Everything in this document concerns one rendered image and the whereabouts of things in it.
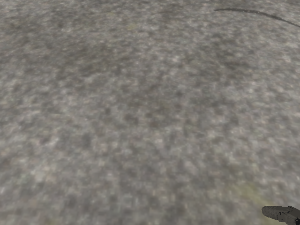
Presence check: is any right robot hand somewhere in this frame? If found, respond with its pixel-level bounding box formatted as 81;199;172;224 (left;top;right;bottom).
262;205;300;225

